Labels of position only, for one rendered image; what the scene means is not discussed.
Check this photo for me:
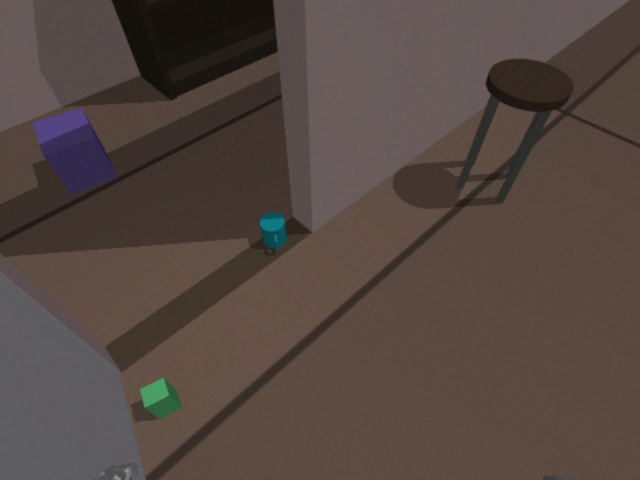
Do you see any bookshelf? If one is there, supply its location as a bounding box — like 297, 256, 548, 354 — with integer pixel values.
112, 0, 278, 101

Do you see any stool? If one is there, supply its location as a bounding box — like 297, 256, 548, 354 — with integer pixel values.
456, 59, 574, 204

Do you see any left robot hand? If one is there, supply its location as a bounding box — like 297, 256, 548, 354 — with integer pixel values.
93, 463, 138, 480

